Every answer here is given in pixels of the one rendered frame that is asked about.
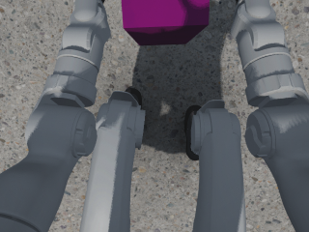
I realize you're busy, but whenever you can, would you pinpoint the robot shin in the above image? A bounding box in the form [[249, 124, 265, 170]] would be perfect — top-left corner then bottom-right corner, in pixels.
[[190, 100, 241, 155], [96, 91, 139, 130]]

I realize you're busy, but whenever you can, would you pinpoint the carton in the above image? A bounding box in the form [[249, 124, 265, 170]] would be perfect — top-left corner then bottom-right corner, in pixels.
[[121, 0, 210, 46]]

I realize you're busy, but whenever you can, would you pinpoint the right robot upper arm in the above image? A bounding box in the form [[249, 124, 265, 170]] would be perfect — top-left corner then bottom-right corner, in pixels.
[[244, 103, 309, 232]]

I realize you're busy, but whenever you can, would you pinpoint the left robot upper arm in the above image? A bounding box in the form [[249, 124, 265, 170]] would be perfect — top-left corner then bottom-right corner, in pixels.
[[0, 103, 98, 232]]

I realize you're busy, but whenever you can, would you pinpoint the robot right forearm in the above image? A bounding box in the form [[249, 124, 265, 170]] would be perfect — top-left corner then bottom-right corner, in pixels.
[[230, 0, 309, 108]]

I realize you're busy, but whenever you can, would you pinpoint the robot left shin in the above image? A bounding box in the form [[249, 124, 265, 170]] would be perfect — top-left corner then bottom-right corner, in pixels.
[[96, 91, 139, 130]]

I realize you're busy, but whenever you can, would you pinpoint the robot left forearm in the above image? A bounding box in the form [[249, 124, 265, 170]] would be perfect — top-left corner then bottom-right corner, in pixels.
[[25, 0, 111, 146]]

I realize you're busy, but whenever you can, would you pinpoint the robot right shin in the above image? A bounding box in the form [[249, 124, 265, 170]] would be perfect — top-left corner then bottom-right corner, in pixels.
[[190, 100, 241, 155]]

